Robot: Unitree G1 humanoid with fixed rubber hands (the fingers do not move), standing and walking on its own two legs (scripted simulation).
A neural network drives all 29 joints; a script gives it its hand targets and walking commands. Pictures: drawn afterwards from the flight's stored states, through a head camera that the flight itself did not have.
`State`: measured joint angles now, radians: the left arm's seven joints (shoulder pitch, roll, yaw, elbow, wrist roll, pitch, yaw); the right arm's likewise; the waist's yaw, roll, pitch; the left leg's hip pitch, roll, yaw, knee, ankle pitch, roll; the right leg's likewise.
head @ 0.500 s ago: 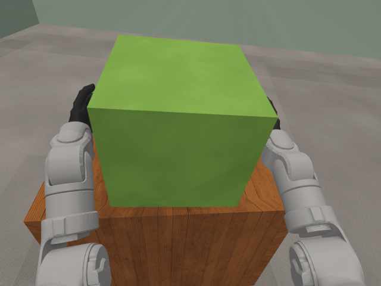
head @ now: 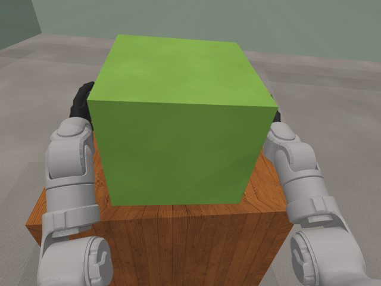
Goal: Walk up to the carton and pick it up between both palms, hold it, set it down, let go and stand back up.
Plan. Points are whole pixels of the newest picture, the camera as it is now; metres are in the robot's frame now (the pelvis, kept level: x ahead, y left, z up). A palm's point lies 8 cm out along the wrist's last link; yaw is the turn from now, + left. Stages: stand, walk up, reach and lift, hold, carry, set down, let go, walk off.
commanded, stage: hold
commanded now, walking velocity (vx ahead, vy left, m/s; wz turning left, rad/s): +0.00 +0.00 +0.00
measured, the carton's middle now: (178, 118) +0.42 +0.01 +0.20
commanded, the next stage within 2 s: none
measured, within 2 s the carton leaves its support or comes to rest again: neither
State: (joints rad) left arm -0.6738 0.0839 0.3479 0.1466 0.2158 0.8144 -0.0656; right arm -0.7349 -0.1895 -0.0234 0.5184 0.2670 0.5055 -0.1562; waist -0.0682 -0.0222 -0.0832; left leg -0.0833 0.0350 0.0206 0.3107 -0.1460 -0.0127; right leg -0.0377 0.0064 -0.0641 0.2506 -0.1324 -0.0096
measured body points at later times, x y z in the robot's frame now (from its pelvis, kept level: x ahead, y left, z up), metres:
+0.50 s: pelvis +0.00 +0.00 +0.00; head -0.07 +0.02 +0.44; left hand +0.37 +0.19 +0.24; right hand +0.38 -0.18 +0.22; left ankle +0.02 +0.13 -0.75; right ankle +0.01 -0.11 -0.75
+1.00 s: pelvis +0.00 +0.00 +0.00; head -0.06 +0.02 +0.45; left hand +0.37 +0.19 +0.23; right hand +0.38 -0.18 +0.22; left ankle +0.02 +0.13 -0.75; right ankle +0.01 -0.11 -0.75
